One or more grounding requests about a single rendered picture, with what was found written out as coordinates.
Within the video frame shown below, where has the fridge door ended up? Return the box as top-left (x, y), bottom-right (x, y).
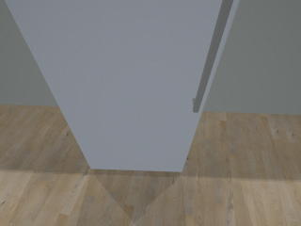
top-left (5, 0), bottom-right (239, 172)

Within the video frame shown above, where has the handle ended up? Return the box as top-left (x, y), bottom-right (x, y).
top-left (192, 0), bottom-right (233, 113)

